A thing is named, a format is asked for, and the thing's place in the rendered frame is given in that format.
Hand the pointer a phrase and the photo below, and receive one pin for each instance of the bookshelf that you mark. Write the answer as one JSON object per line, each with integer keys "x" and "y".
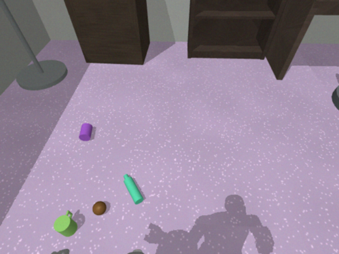
{"x": 232, "y": 29}

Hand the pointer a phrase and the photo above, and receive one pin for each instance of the desk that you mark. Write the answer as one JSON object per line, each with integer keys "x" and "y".
{"x": 291, "y": 28}

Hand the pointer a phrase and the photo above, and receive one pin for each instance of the coat stand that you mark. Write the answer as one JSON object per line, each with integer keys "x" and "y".
{"x": 39, "y": 75}

